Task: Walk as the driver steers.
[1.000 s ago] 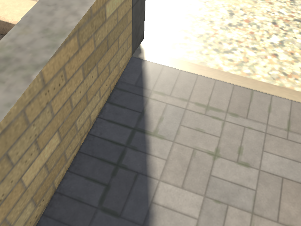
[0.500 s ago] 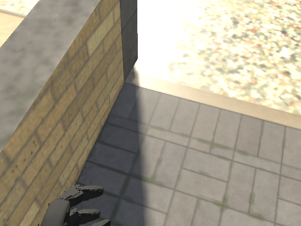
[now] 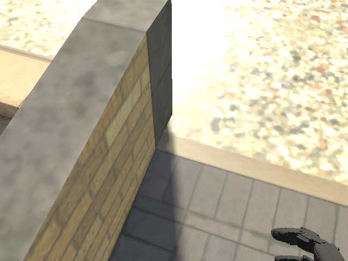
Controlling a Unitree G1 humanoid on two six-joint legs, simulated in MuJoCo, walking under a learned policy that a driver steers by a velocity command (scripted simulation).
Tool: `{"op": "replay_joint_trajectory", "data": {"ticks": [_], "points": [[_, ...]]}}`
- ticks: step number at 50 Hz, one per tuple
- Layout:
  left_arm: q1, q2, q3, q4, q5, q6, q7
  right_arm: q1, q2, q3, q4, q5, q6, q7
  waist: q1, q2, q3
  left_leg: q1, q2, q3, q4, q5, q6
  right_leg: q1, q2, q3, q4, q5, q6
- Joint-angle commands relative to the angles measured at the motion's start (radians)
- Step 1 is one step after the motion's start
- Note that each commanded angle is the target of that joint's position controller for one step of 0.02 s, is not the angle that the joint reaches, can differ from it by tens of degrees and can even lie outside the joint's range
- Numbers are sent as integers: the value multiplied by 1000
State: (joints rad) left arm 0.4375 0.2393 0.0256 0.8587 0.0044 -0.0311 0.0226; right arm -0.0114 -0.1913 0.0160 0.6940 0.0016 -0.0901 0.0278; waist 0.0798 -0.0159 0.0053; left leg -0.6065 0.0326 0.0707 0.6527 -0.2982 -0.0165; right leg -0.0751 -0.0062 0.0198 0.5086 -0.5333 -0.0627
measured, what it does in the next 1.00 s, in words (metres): climbs, turning right: right foot 0.04 m higher, then left foot 0.06 m higher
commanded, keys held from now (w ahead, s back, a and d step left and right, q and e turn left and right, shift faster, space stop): w+e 0.66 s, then w+q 0.34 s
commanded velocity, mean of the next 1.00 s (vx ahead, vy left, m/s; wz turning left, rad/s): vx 0.50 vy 0.00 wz -0.34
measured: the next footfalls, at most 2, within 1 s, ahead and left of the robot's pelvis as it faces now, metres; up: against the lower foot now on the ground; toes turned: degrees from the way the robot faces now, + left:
right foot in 0.48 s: +0.34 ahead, -0.19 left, +0.07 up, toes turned -18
left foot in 1.00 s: +0.72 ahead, -0.20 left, +0.13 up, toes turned -17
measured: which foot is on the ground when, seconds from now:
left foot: down 0.00-0.48, up 0.50-0.98, down 1.00-1.00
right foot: down 0.00-0.00, up 0.02-0.46, down 0.48-1.00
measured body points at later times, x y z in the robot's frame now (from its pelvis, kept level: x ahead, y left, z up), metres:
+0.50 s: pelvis +0.25 -0.08 +0.02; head +0.26 -0.09 +0.47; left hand +0.48 +0.13 -0.05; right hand +0.23 -0.37 -0.11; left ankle +0.13 +0.12 -0.68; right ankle +0.30 -0.18 -0.68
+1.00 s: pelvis +0.52 -0.19 +0.08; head +0.55 -0.23 +0.52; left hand +0.60 +0.06 -0.05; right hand +0.68 -0.47 -0.01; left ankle +0.68 -0.18 -0.61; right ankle +0.31 -0.18 -0.65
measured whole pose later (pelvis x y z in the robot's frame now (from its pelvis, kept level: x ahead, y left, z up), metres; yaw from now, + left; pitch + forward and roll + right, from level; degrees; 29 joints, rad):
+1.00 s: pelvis +0.52 -0.19 +0.08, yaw -21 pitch +4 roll +3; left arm 0.46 0.22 0.02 0.84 0.01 -0.03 0.03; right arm -0.03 -0.19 -0.01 0.68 0.01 -0.05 0.06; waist 0.04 0.00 0.00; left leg -0.68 -0.05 0.18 0.78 -0.22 0.11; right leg 0.15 0.04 0.03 0.23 -0.48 -0.08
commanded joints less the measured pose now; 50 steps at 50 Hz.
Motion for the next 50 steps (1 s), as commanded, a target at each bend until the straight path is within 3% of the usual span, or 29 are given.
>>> {"op": "replay_joint_trajectory", "data": {"ticks": [1, 2, 3, 4, 6, 8, 11, 15, 18, 20, 22, 23, 24, 25, 26, 27, 28, 29, 30, 31, 32, 34, 37, 39, 41, 44, 47, 49, 50], "points": [[6, 59, 13, -92, -33, -44, -28, 548, -288, -121, 91, 4, 21, -25, -266, 192, -544, 1071, 414, -907, -355, -439, 301, -684, 55, 167, 813, -8, 21], [-95, 111, 36, -138, -53, -37, -31, 425, -256, -111, 85, 10, 17, -38, -219, 175, -292, 888, 401, -778, -390, -467, 236, -811, 13, 133, 942, 50, 24], [-164, 113, 37, -170, -41, -32, -22, 317, -205, -96, 76, 10, 14, -46, -176, 114, -170, 705, 373, -610, -390, -323, 197, -816, -48, 87, 967, 151, 23], [-181, 108, 42, -179, -26, -21, -15, 244, -157, -85, 81, -2, 7, -47, -128, 81, -104, 542, 329, -472, -419, -179, 172, -752, -78, 71, 952, 238, 23], [-107, 66, 46, -174, -26, 14, -15, 174, -95, -75, 105, -18, -2, -44, -42, 134, -55, 385, 273, -256, -458, -30, 126, -649, -107, 86, 971, 305, 28], [-131, 40, 42, -189, -34, 40, -11, 177, -105, -78, 120, -26, -5, -47, -38, 109, -2, 323, 264, -121, -482, 57, 130, -679, -100, 74, 978, 327, 46], [-187, 38, 38, -238, -8, 56, -8, 232, -155, -91, 136, -29, -3, -72, -38, 103, 14, 360, 273, -28, -493, 120, 145, -771, -88, 77, 928, 390, 70], [-282, 48, 34, -287, -5, 65, -30, 266, -216, -106, 128, -20, 13, -99, -54, 131, 24, 451, 279, 52, -520, 76, 130, -769, -112, 2, 714, 420, 91], [-356, 44, 32, -316, -10, 65, -42, 286, -264, -123, 116, -8, 34, -98, -83, 136, 57, 502, 308, 112, -545, 71, 129, -679, -110, -76, 579, 288, 63], [-346, 54, 38, -329, -15, 63, -55, 277, -296, -134, 115, 4, 48, -86, -63, 137, 72, 531, 314, 151, -502, 168, 131, -592, -89, -133, 500, 142, 14], [-239, 88, 65, -316, -22, 65, -58, 266, -324, -142, 116, 18, 60, -74, 1, 175, 15, 567, 321, 179, -318, 602, 136, -429, -5, -210, 424, 46, -34], [-93, 125, 94, -278, -31, 60, -58, 227, -324, -139, 110, 31, 63, -65, 96, 155, -62, 534, 281, 222, -102, 829, 119, -220, 62, -237, 298, 127, -72], [80, 209, 139, -216, -32, 63, -51, 220, -271, -122, 92, 31, 57, -62, 161, 76, -128, 403, 217, 222, 201, 771, 80, 32, 121, -177, 146, 201, -105], [56, 317, 149, -206, -40, 70, -41, 265, -76, -64, 53, -45, 41, -56, 33, -291, -103, 31, 110, 160, 562, -209, 5, 192, -80, 216, 74, 275, -175], [30, 349, 131, -284, -55, 44, -36, 312, -64, -53, -8, -47, -11, -37, -22, -395, -361, -207, -21, -121, 816, -348, -15, 383, -264, 847, -213, -46, -363], [42, 260, 113, -269, -44, 5, -46, 149, -193, -89, -33, 33, -52, -28, 47, -127, -297, -315, -33, -196, 916, -212, -14, 339, -346, 1050, -427, -245, -350], [24, 212, 95, -238, -26, -22, -44, 49, -189, -88, -49, 59, -72, -31, 31, -7, -104, -404, 28, -180, 912, -142, 20, 222, -345, 905, -349, -169, -303], [-25, 167, 78, -229, -13, -36, -50, 41, -158, -75, -41, 25, -74, -39, -5, 58, -44, -339, 70, -179, 861, -77, 27, 77, -301, 744, -285, 40, -255], [-83, 125, 65, -233, -6, -43, -50, 96, -151, -77, -28, 7, -65, -41, -61, 14, -38, -246, 94, -189, 794, -9, 36, -18, -233, 580, -248, 183, -223], [-101, 91, 52, -237, -2, -42, -46, 135, -154, -83, -20, 8, -49, -33, -90, -33, -35, -205, 96, -182, 778, 27, 43, -59, -181, 475, -257, 211, -205], [-73, 72, 46, -227, -10, -43, -45, 118, -145, -84, -19, 3, -36, -27, -76, -27, -29, -193, 92, -148, 780, 39, 53, -75, -136, 382, -251, 330, -182], [-49, 98, 49, -214, -21, -45, -30, 118, -117, -78, -28, -16, -12, -21, -98, -13, -30, -267, 74, -107, 782, 80, 28, -68, -135, 338, -273, 436, -194], [29, 75, 38, -162, -13, -37, -10, 40, -69, -58, -53, -21, 5, -13, -69, -22, 1, -347, 68, -43, 697, 162, -3, -57, -123, 213, -292, 597, -162], [79, 60, 31, -134, -6, -28, -1, -67, -52, -49, -84, -12, 11, -8, -24, -45, 13, -335, 56, -2, 563, 232, -11, -48, -110, 157, -313, 641, -124], [115, 77, 32, -113, -3, -24, 8, -175, -32, -39, -116, -1, 14, 0, 17, -71, 34, -309, 34, 41, 410, 254, -2, -11, -135, 142, -374, 687, -107], [121, 112, 34, -87, -9, -19, 11, -237, -33, -36, -131, 13, 7, 20, 25, -107, 44, -275, 1, 94, 236, 201, 43, 129, -173, 83, -383, 882, -89], [76, 142, 32, -75, 2, -16, 13, -149, -83, -61, -123, 8, 13, 29, -53, -203, -71, -68, -98, 159, 218, 82, 116, 223, -196, -6, -207, 1613, -61], [-20, 178, 42, -79, 15, -9, 21, 80, -169, -95, -78, 9, 36, 24, -183, -247, -189, 153, -132, 115, 159, 24, 168, 272, -215, -14, 28, 1886, -48], [-97, 211, 51, -94, 12, -8, 20, 252, -214, -113, -33, 6, 44, 26, -283, -175, -252, 391, -126, 53, 10, 154, 191, 193, -182, -43, 239, 1809, -23]]}}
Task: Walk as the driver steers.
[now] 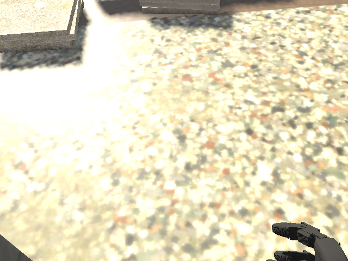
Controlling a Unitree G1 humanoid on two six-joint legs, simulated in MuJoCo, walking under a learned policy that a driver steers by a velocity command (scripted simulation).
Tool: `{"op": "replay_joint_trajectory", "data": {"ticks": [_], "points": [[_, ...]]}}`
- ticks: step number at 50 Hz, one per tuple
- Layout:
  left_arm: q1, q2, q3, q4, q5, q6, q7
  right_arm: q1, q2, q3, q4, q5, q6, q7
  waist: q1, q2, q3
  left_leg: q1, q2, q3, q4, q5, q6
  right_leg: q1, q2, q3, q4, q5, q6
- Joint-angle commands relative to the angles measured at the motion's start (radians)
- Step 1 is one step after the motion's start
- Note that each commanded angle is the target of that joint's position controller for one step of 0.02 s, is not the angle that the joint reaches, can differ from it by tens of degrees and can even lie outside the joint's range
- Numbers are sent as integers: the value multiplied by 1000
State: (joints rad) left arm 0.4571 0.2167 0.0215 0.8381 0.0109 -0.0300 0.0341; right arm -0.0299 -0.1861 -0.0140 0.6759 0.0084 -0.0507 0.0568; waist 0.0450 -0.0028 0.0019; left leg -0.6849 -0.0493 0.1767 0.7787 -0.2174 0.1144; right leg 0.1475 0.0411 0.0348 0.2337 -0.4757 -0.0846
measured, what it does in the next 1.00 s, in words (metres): climbs, turning left: right foot, then left foot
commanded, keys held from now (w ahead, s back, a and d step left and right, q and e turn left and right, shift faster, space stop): w+q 1.00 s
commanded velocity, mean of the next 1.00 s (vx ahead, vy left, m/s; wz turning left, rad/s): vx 0.50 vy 0.00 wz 0.53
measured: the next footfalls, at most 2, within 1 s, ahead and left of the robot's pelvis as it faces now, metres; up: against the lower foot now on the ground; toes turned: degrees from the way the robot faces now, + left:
right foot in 0.48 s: +0.49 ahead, -0.08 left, +0.06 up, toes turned +22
left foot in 1.00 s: +0.63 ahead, +0.29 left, +0.06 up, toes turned +39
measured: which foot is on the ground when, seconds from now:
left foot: down 0.00-0.48, up 0.50-0.98, down 1.00-1.00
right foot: down 0.00-0.00, up 0.02-0.46, down 0.48-1.00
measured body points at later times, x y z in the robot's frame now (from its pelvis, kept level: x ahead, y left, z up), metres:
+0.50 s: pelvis +0.30 -0.01 +0.05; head +0.34 +0.00 +0.49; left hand +0.50 +0.27 -0.01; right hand +0.41 -0.28 -0.07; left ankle +0.14 +0.06 -0.67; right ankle +0.46 -0.09 -0.68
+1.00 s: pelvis +0.55 +0.11 +0.04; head +0.57 +0.14 +0.49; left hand +0.38 +0.35 -0.08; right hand +0.88 +0.08 -0.02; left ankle +0.60 +0.26 -0.68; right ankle +0.46 -0.10 -0.67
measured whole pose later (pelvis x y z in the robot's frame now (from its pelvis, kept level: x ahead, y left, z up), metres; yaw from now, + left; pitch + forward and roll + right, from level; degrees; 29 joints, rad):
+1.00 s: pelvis +0.55 +0.11 +0.04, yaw +37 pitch +2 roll -2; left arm 0.35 0.29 0.08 0.86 -0.02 -0.06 0.02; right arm 0.05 -0.26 -0.06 0.57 0.02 -0.02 0.06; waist 0.08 0.03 0.04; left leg -0.53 0.02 0.05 0.60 -0.12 0.11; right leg 0.09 -0.06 -0.24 0.43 -0.47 0.05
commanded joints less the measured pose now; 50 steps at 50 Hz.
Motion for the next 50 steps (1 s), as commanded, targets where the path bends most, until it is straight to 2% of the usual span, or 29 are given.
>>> {"op": "replay_joint_trajectory", "data": {"ticks": [1, 2, 3, 4, 5, 6, 7, 9, 11, 12, 15, 17, 19, 22, 23, 24, 25, 26, 27, 28, 29, 31, 34, 38, 41, 45, 48, 49, 50], "points": [[-144, 198, 44, -108, 38, -25, 5, 458, -268, -95, 43, -6, 12, -11, -289, 18, -327, 836, 98, -310, -112, 43, 131, -360, -127, -21, 870, 1090, 31], [-67, 32, 0, -109, 58, -59, -28, 461, -240, -76, 69, 14, 12, -10, -159, 288, -371, 1006, 246, -702, -163, -31, 231, -696, 62, 76, 1155, -61, 75], [-39, 74, 12, -136, -9, -95, -55, 402, -208, -74, 46, -3, 5, -26, -119, 293, -346, 957, 334, -1045, -488, -322, 295, -866, 56, 179, 1305, -11, 50], [-181, 149, 27, -168, -49, -117, -57, 325, -165, -67, 25, -3, -10, -36, -123, 125, -103, 758, 332, -960, -548, -319, 269, -931, 9, 147, 1302, 79, 45], [-277, 139, 26, -203, -36, -123, -48, 278, -139, -54, 27, -6, -23, -34, -84, -41, -3, 594, 290, -826, -573, -192, 233, -915, -34, 115, 1263, 144, 37], [-248, 126, 23, -210, -20, -117, -42, 254, -125, -49, 22, -12, -37, -28, -27, -63, -2, 517, 257, -735, -578, -73, 226, -866, -63, 111, 1223, 183, 47], [-217, 125, 26, -211, -10, -107, -37, 230, -123, -50, 12, -14, -45, -27, 7, -51, -10, 468, 204, -649, -580, -26, 215, -821, -90, 112, 1175, 213, 56], [-221, 119, 30, -220, -7, -88, -29, 237, -129, -52, 8, -1, -46, -33, 26, -29, -3, 424, 147, -525, -583, 40, 189, -814, -122, 71, 1069, 236, 78], [-321, 92, 19, -262, 7, -78, -20, 293, -164, -63, 18, 13, -41, -48, 0, -8, 27, 365, 116, -452, -590, 169, 167, -828, -125, 11, 907, 276, 116], [-378, 75, 12, -282, 8, -76, -17, 320, -176, -67, 21, 11, -35, -57, -20, 11, 29, 345, 101, -429, -592, 207, 155, -811, -111, -14, 804, 313, 138], [-520, 36, -1, -303, -13, -76, -19, 395, -205, -78, 29, 13, -20, -76, -86, 73, -7, 371, 72, -403, -555, 206, 114, -706, -60, -23, 505, 450, 180], [-576, 59, 7, -310, -27, -80, -27, 430, -230, -87, 25, 21, -6, -77, -119, 88, -24, 454, 103, -446, -518, 144, 114, -701, -37, -12, 393, 456, 197], [-609, 90, 23, -316, -34, -90, -39, 443, -225, -89, 23, 29, 8, -79, -128, 94, -31, 517, 142, -515, -470, 101, 110, -677, -27, 18, 321, 450, 185], [-519, 140, 55, -287, -37, -103, -47, 391, -235, -98, 4, 26, 18, -82, -62, 139, -61, 573, 174, -580, -365, 186, 75, -541, -23, 34, 238, 364, 131], [-410, 174, 74, -256, -29, -107, -42, 369, -210, -91, -12, 21, 16, -79, -8, 139, -126, 556, 128, -548, -262, 278, 45, -384, -25, 18, 197, 358, 91], [-241, 221, 92, -234, -15, -109, -33, 347, -164, -74, -36, 2, 9, -70, 69, 112, -261, 437, 91, -516, -30, 184, 15, -107, -161, 130, 239, 332, 15], [-153, 259, 98, -217, 13, -99, -28, 440, -81, -54, -61, 19, 0, -68, 35, -172, -389, 65, -50, -376, 262, -277, -51, 247, -384, 516, 174, 91, -111], [-149, 219, 90, -212, 10, -96, -36, 470, -146, -56, -63, 33, -6, -71, 30, -295, -360, -87, 2, -355, 459, -356, -66, 232, -449, 759, 81, -108, -159], [-200, 151, 74, -219, 0, -90, -33, 409, -207, -74, -62, 31, 0, -72, 40, -193, -212, -134, 47, -342, 541, -258, -81, 102, -416, 633, 60, -100, -134], [-234, 131, 68, -216, -2, -82, -30, 337, -215, -78, -76, 21, 4, -69, 30, -99, -110, -114, 78, -305, 549, -187, -90, -34, -378, 475, 55, 54, -110], [-254, 118, 63, -203, 4, -78, -31, 307, -206, -82, -87, 11, 3, -66, 8, -70, -66, -84, 104, -295, 521, -143, -92, -129, -333, 376, 36, 169, -94], [-265, 93, 56, -179, 7, -83, -32, 309, -178, -84, -90, 23, 11, -58, -23, -97, -21, -39, 143, -288, 487, -103, -95, -228, -287, 247, -5, 291, -84], [-248, 126, 69, -135, -7, -95, -34, 273, -142, -74, -106, 19, 26, -56, -34, -84, 16, -67, 161, -282, 435, -58, -112, -272, -289, 135, -51, 425, -102], [-239, 169, 80, -99, -2, -91, -27, 193, -140, -66, -120, 18, 23, -44, -19, -66, 30, -77, 170, -266, 234, 121, -125, -242, -276, -8, -64, 545, -89], [-203, 201, 86, -74, -8, -83, -21, 81, -123, -55, -143, 17, 13, -25, 26, -50, 57, -34, 155, -209, 45, 235, -109, -214, -271, -88, -65, 561, -69], [-147, 242, 96, -42, -23, -64, -20, -2, -128, -55, -178, 20, 12, -1, 43, -47, 90, -15, 133, -154, -96, 182, -66, -101, -312, -139, -36, 647, -49], [-153, 290, 110, -41, -35, -47, -12, 79, -184, -85, -174, 9, 23, 1, -32, -107, 9, 178, 31, -67, -133, 28, -1, -51, -311, -204, 168, 1153, -21], [-166, 298, 112, -45, -40, -39, -9, 207, -221, -109, -143, 10, 28, -3, -110, -102, -59, 345, -9, -52, -180, 40, 33, -84, -295, -225, 338, 1232, -5], [-172, 274, 102, -56, -38, -39, -4, 388, -278, -141, -95, 13, 35, -17, -201, -64, -144, 630, -20, -95, -235, 104, 74, -244, -256, -242, 586, 1119, 30]]}}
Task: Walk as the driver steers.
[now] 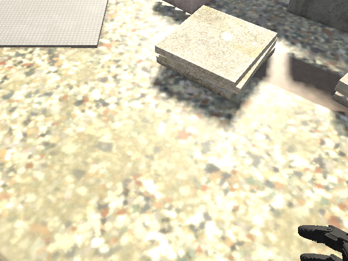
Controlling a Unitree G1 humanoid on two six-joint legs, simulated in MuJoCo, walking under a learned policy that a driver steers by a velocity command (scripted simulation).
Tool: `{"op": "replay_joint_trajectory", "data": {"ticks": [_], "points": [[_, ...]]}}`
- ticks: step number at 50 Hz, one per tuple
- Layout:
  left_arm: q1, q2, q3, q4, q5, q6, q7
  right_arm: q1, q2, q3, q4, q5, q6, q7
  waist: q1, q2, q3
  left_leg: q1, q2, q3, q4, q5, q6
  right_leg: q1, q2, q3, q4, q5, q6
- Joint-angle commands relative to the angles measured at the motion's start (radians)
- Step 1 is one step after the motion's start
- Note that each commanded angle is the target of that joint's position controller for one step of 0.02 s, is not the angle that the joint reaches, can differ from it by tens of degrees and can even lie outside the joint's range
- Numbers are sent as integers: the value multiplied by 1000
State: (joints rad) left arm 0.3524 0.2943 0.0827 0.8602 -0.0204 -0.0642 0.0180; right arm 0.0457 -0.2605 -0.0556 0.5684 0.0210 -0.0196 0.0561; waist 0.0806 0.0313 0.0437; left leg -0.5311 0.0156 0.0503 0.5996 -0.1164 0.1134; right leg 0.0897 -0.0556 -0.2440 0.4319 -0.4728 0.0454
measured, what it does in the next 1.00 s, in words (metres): walks ahead, turning left: right foot, then left foot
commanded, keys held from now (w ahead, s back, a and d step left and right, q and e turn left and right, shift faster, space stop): w+q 0.46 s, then w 0.54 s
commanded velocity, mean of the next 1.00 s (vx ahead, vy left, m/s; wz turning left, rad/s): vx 0.50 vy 0.00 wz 0.40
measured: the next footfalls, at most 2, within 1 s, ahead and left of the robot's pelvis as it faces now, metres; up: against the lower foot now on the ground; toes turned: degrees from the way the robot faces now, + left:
right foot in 0.48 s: +0.47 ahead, -0.08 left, +0.00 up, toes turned +21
left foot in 0.96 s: +0.60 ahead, +0.25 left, +0.00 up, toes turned +23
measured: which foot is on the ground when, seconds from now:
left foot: down 0.00-0.48, up 0.50-0.94, down 0.96-1.00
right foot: down 0.00-0.02, up 0.04-0.46, down 0.48-0.98, up 1.00-1.00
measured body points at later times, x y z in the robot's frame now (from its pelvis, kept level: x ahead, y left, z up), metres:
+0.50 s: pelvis +0.29 -0.01 +0.00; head +0.32 +0.01 +0.45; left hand +0.46 +0.29 -0.06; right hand +0.42 -0.28 -0.10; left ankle +0.13 +0.08 -0.71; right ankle +0.43 -0.09 -0.72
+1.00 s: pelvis +0.52 +0.11 +0.01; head +0.54 +0.13 +0.46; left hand +0.41 +0.37 -0.12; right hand +0.83 -0.01 -0.05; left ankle +0.57 +0.24 -0.72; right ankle +0.44 -0.09 -0.68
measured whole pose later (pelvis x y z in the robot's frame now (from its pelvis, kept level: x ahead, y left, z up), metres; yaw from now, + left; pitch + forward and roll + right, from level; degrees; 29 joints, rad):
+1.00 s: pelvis +0.52 +0.11 +0.01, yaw +22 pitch +2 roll -1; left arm 0.38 0.30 0.05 0.88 -0.02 -0.06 -0.01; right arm 0.04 -0.26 -0.04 0.61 0.00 -0.07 0.02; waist 0.08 -0.01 0.02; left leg -0.46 0.00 0.02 0.56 -0.14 0.05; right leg -0.14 -0.04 0.01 0.73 -0.45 0.01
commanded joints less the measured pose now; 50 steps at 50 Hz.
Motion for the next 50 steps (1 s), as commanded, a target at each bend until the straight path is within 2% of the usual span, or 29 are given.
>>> {"op": "replay_joint_trajectory", "data": {"ticks": [1, 2, 3, 4, 5, 6, 7, 9, 11, 15, 20, 22, 23, 24, 25, 26, 27, 28, 29, 30, 33, 35, 38, 44, 46, 47, 48, 49, 50], "points": [[-25, 68, 2, -117, 42, -13, 7, 378, -292, -114, 34, 6, 6, -37, -189, 137, -257, 809, 151, -354, -57, 43, 172, -574, -42, 46, 746, 274, -50], [-8, 53, -21, -164, 30, -52, -6, 367, -309, -103, -5, 3, -16, -29, -156, 221, -451, 977, 329, -904, -246, -204, 351, -825, 105, 279, 990, -148, -30], [-124, 133, 1, -184, -9, -77, -16, 360, -230, -83, 4, -8, -27, -25, -204, 95, -376, 919, 301, -814, -298, -224, 282, -922, 42, 364, 1009, -51, -41], [-167, 128, -5, -200, -17, -89, -17, 312, -196, -73, 12, -6, -35, -26, -175, 59, -245, 770, 264, -665, -307, -154, 243, -928, 3, 343, 930, 46, -53], [-168, 117, -6, -185, 7, -91, -8, 243, -174, -64, 7, -5, -39, -28, -122, -36, -173, 615, 217, -559, -307, -49, 204, -866, -39, 338, 843, 112, -46], [-156, 129, 3, -180, 27, -83, -3, 195, -151, -56, -1, -11, -42, -29, -85, -29, -134, 500, 185, -488, -316, 61, 187, -797, -62, 339, 771, 144, -34], [-139, 129, 7, -177, 32, -68, -6, 173, -141, -51, -7, -19, -42, -33, -59, -7, -119, 426, 164, -456, -337, 115, 184, -745, -72, 341, 741, 163, -24], [-140, 101, 2, -179, 37, -47, -7, 179, -145, -52, 8, -17, -48, -43, -47, 2, -105, 343, 148, -408, -355, 206, 195, -718, -68, 321, 666, 182, 3], [-194, 70, -9, -196, 44, -36, -6, 208, -167, -61, 32, -13, -47, -62, -57, 2, -80, 284, 115, -346, -359, 233, 179, -723, -51, 301, 552, 278, 28], [-365, 31, -30, -232, 30, -40, -19, 261, -179, -62, 55, -5, -33, -75, -128, 40, -54, 221, 56, -301, -336, 100, 121, -623, 17, 289, 239, 526, 33], [-416, 91, -8, -259, 10, -58, -40, 311, -177, -64, 81, 7, -25, -76, -137, 76, -53, 332, 113, -442, -236, -15, 96, -562, 48, 334, 87, 473, -2], [-347, 106, 6, -245, 7, -65, -41, 291, -170, -64, 75, 5, -20, -78, -94, 105, -64, 354, 112, -481, -166, 10, 73, -473, 53, 322, 48, 397, -35], [-263, 122, 19, -225, 13, -69, -35, 287, -141, -54, 69, 2, -19, -76, -51, 100, -103, 335, 71, -462, -83, 51, 46, -345, 49, 307, 16, 392, -62], [-124, 168, 34, -211, 33, -74, -30, 285, -79, -31, 57, -7, -24, -71, 8, 38, -227, 258, 15, -388, 155, 10, 5, -115, -77, 411, 35, 377, -127], [-1, 256, 55, -180, 55, -66, -30, 424, -15, -12, 42, 11, -32, -72, -29, -256, -369, -80, -131, -246, 503, -336, -78, 242, -309, 842, -28, 221, -298], [29, 198, 47, -157, 24, -62, -42, 457, -89, -19, 64, 23, -37, -77, -21, -317, -357, -247, -86, -252, 675, -467, -94, 262, -369, 1080, -117, -18, -338], [-19, 124, 27, -170, 14, -57, -40, 362, -155, -35, 66, 20, -34, -76, 4, -208, -220, -293, -44, -257, 734, -379, -99, 149, -322, 953, -140, -60, -299], [-68, 95, 15, -176, 21, -47, -37, 270, -161, -36, 48, 4, -31, -77, 0, -130, -139, -275, -11, -215, 725, -308, -99, 25, -274, 805, -143, 30, -268], [-104, 76, 7, -171, 27, -41, -37, 211, -149, -35, 29, -11, -35, -74, -16, -106, -74, -254, 11, -205, 670, -261, -97, -86, -232, 709, -163, 145, -261], [-120, 60, -1, -166, 33, -42, -34, 200, -131, -36, 24, -12, -36, -68, -42, -118, -51, -207, 37, -204, 615, -229, -92, -156, -199, 639, -185, 234, -250], [-109, 62, -4, -137, 23, -50, -34, 212, -75, -20, 30, -7, -34, -57, -70, -140, -56, -147, 57, -149, 476, -215, -98, -207, -171, 530, -229, 393, -266], [-96, 103, 5, -119, 14, -49, -30, 154, -53, -6, 13, -16, -38, -54, -62, -123, -47, -150, 73, -122, 354, -153, -108, -215, -177, 482, -255, 458, -279], [-78, 137, 11, -99, 5, -38, -26, 64, -36, 9, 2, -13, -49, -42, -33, -116, -37, -83, 66, -89, 157, 6, -113, -239, -149, 392, -270, 474, -256], [0, 174, 15, -50, -15, -19, -31, -64, -74, 0, -34, 0, -58, -25, -7, -128, -5, 10, 29, -63, -43, 41, -83, -164, -192, 377, -228, 486, -218], [-10, 187, 17, -40, -14, -6, -26, 6, -99, -15, -16, -6, -60, -24, -65, -123, -39, 145, -4, -29, -113, 24, -49, -147, -184, 345, -128, 645, -191], [-1, 171, 10, -37, -12, -3, -23, 117, -134, -35, 21, -13, -58, -30, -117, -101, -109, 318, -28, -11, -137, 20, -24, -175, -142, 302, 12, 774, -169], [-12, 132, -8, -53, 4, -5, -20, 284, -189, -58, 56, -20, -55, -40, -194, -56, -223, 573, 71, -117, -111, 27, 25, -313, -97, 256, 249, 689, -129], [50, 38, -41, -96, 19, -25, -23, 383, -305, -81, 69, -33, -44, -48, -186, 186, -348, 911, 328, -542, -157, -71, 175, -705, 50, 188, 641, 248, -52], [37, 82, -33, -86, 7, -43, -26, 413, -241, -65, 79, -20, -41, -44, -204, 211, -395, 916, 372, -765, -272, -186, 222, -844, 64, 317, 797, -97, -55]]}}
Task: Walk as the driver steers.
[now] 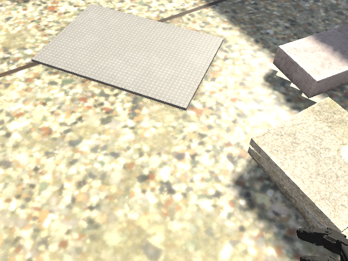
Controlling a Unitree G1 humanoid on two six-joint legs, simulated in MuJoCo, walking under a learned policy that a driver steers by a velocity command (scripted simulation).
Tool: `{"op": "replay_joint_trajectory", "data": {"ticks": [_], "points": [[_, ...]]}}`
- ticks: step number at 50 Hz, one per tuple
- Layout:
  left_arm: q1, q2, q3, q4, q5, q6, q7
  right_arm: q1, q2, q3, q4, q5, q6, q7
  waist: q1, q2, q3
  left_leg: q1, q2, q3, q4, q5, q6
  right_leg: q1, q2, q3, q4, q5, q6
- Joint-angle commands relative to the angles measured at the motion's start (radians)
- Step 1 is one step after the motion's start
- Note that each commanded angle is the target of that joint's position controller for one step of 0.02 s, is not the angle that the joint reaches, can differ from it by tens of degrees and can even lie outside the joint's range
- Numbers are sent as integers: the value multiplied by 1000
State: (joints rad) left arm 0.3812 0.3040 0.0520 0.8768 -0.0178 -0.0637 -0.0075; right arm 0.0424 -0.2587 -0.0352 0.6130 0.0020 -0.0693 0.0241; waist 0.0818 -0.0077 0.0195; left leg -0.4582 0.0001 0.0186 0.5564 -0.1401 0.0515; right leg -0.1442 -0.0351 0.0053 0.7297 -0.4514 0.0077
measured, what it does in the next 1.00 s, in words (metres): walks ahead: right foot, then left foot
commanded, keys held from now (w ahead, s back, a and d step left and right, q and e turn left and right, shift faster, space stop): w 0.12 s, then no key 0.26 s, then e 0.22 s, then q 0.36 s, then w+q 0.04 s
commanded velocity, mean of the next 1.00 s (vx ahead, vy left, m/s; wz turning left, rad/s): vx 0.18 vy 0.00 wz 0.03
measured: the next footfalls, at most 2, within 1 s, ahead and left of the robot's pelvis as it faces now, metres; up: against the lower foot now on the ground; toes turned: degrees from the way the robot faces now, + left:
right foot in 0.40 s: +0.31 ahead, -0.11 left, +0.00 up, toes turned +4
left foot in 0.76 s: +0.31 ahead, +0.12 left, +0.00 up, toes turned -5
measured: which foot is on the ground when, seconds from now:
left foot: down 0.00-0.44, up 0.46-0.74, down 0.76-1.00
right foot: up 0.00-0.38, down 0.40-1.00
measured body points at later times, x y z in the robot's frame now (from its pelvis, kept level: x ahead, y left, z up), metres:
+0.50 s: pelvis +0.21 -0.02 +0.00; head +0.24 -0.03 +0.45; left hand +0.40 +0.23 -0.09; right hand +0.27 -0.29 -0.13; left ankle +0.11 +0.11 -0.68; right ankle +0.32 -0.12 -0.73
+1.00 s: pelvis +0.25 +0.01 +0.01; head +0.28 +0.02 +0.45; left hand +0.40 +0.28 -0.11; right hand +0.36 -0.27 -0.11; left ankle +0.27 +0.13 -0.73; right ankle +0.27 -0.11 -0.73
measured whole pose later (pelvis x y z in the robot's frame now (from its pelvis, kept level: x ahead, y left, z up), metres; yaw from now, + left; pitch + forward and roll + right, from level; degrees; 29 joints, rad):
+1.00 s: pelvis +0.25 +0.01 +0.01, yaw +2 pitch +0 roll -1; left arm 0.10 0.27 0.05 0.81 0.01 0.01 0.03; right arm 0.21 -0.28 -0.06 0.80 0.01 0.00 -0.03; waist -0.02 0.01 0.04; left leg -0.33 -0.04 -0.11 0.58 -0.26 0.01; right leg -0.28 0.03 0.02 0.53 -0.26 -0.01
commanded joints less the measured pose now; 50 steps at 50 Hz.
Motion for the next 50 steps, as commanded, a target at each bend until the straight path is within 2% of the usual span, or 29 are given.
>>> {"op": "replay_joint_trajectory", "data": {"ticks": [1, 2, 3, 5, 7, 10, 12, 14, 17, 19, 20, 21, 22, 23, 24, 25, 26, 28, 31, 35, 37, 38, 39, 40, 41, 45, 48, 49, 50], "points": [[-61, 134, 16, -125, -19, -52, -8, 353, -199, -67, 34, 4, 6, -9, -193, 185, -229, 733, 355, -612, -248, -197, 247, -688, -13, 78, 554, -59, -28], [-113, 128, 14, -135, -19, -52, -8, 289, -167, -56, 27, 3, 5, -7, -167, 136, -149, 605, 308, -489, -266, -155, 221, -672, -54, 53, 524, 29, -32], [-133, 116, 14, -137, -3, -48, -5, 233, -139, -46, 26, -2, 4, -3, -136, 97, -87, 484, 269, -414, -302, -87, 206, -634, -80, 47, 465, 93, -24], [-105, 90, 15, -128, 6, -28, -4, 175, -113, -39, 27, -9, -7, 1, -77, 119, -49, 334, 222, -324, -365, 19, 194, -525, -108, 53, 397, 166, -9], [-105, 66, 11, -125, 9, -11, 3, 168, -129, -44, 43, -7, -21, 0, -55, 113, -31, 281, 211, -249, -390, 192, 204, -505, -102, 38, 345, 215, 13], [-176, 37, -1, -145, 27, -8, 9, 180, -151, -49, 77, -10, -20, -13, -59, 67, -19, 257, 177, -116, -356, 510, 180, -469, -83, 21, 150, 340, 35], [-246, 11, -14, -158, 28, -14, -1, 212, -159, -49, 99, -7, -14, -21, -91, 63, -26, 245, 150, -60, -342, 535, 153, -395, -54, 4, -8, 469, 28], [-295, 19, -14, -169, 22, -16, -11, 251, -174, -50, 128, -3, -7, -26, -114, 70, -43, 280, 160, -64, -323, 506, 144, -346, -26, 6, -96, 558, 21], [-326, 55, -5, -184, 27, -18, -21, 258, -179, -49, 159, 4, 3, -29, -113, 82, -51, 359, 193, -101, -249, 473, 128, -328, -11, 29, -176, 512, -12], [-283, 79, 6, -168, 39, -19, -22, 238, -176, -48, 173, 9, 12, -32, -78, 79, -71, 386, 182, -112, -153, 451, 98, -248, 6, 18, -255, 511, -44], [-224, 102, 16, -144, 47, -18, -20, 245, -161, -44, 179, 3, 14, -36, -57, 57, -107, 380, 136, -87, -69, 465, 68, -140, 19, 3, -298, 616, -66], [-182, 174, 31, -142, 53, -17, -13, 303, -135, -34, 177, -21, 6, -38, -72, -39, -185, 300, 65, -40, 81, 313, 15, 41, -87, 95, -241, 1048, -116], [-157, 179, 28, -147, 60, -1, -5, 427, -75, -12, 194, -30, 0, -36, -101, -190, -311, 75, -21, -11, 330, -107, -60, 312, -265, 307, -199, 1227, -284], [-123, 110, 13, -141, 38, 17, -6, 392, -106, -13, 196, -22, 11, -35, -55, -232, -372, -3, -48, -57, 494, -523, -100, 323, -325, 446, -266, 1125, -363], [-153, 111, 11, -147, 19, 27, -12, 334, -162, -30, 177, -2, 28, -36, -52, -164, -318, -59, -22, -93, 568, -538, -103, 250, -294, 461, -326, 841, -341], [-202, 126, 18, -160, 14, 36, -12, 277, -163, -36, 166, 9, 49, -47, -56, -108, -223, -117, -7, -82, 609, -495, -107, 161, -264, 439, -368, 626, -305], [-247, 142, 25, -170, 14, 43, -8, 250, -160, -41, 161, 6, 68, -58, -67, -80, -149, -129, 8, -83, 586, -450, -109, 47, -245, 418, -412, 473, -278], [-304, 146, 33, -187, 28, 57, 4, 235, -140, -42, 155, -3, 90, -77, -98, -110, -95, -45, 18, -83, 469, -358, -107, -125, -178, 368, -473, 274, -233], [-317, 121, 35, -195, 32, 66, 20, 267, -103, -36, 177, -9, 83, -85, -111, -149, -139, 61, -4, -59, 343, -295, -106, -180, -135, 297, -480, 255, -225], [-311, 49, 8, -156, 37, 66, 26, 274, -66, -22, 208, -14, 74, -63, -110, -136, -177, 248, 25, -34, 114, -118, -90, -231, -124, 220, -452, 157, -195], [-277, 39, 0, -125, 39, 64, 22, 274, -72, -24, 216, -23, 73, -49, -116, -119, -128, 332, 2, -4, -21, -70, -50, -290, -85, 177, -422, -17, -127], [-256, 44, -1, -117, 42, 64, 23, 235, -121, -29, 187, -35, 73, -48, -99, -57, -67, 282, 68, -96, -103, -78, -10, -302, -49, 150, -359, -56, -73], [-219, 47, 3, -123, 50, 63, 26, 172, -208, -44, 155, -28, 75, -56, -33, 110, -20, 155, 173, -254, -194, -145, 61, -271, 48, 51, -253, -34, -13], [-278, 53, 8, -130, 45, 63, 35, 136, -203, -45, 151, -33, 71, -53, -51, 221, 22, -1, 207, -344, -310, -315, 107, -177, 80, -1, -181, 88, 10], [-304, 65, 13, -134, 40, 62, 42, 87, -188, -43, 136, -32, 63, -55, -52, 234, 56, -28, 192, -364, -327, -356, 101, -141, 72, 20, -141, 153, 8], [-293, 58, 22, -119, 37, 61, 47, 121, -188, -54, 139, 3, 43, -59, -69, 203, -12, 167, 164, -360, -199, 68, 104, -173, 75, 25, -156, 184, 3], [-258, 60, 27, -114, 25, 56, 44, 138, -177, -60, 120, 14, 50, -64, -70, 162, -97, 251, 149, -394, -98, 291, 112, -116, 50, 36, -206, 318, -13], [-224, 80, 35, -110, 27, 57, 44, 162, -164, -60, 112, 17, 55, -62, -72, 119, -151, 199, 114, -379, -78, 177, 96, -17, 22, 43, -215, 320, -36], [-209, 96, 44, -101, 25, 63, 40, 156, -142, -57, 101, 25, 61, -61, -63, 26, -159, 93, 59, -302, -40, -16, 66, 45, -11, 66, -247, 162, -69]]}}
Keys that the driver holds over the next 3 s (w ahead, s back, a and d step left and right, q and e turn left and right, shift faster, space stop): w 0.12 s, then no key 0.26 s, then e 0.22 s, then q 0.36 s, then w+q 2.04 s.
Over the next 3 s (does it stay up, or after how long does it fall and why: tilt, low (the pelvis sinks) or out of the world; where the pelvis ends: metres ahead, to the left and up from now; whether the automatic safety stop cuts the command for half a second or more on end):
stays up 1.02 0.67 0.01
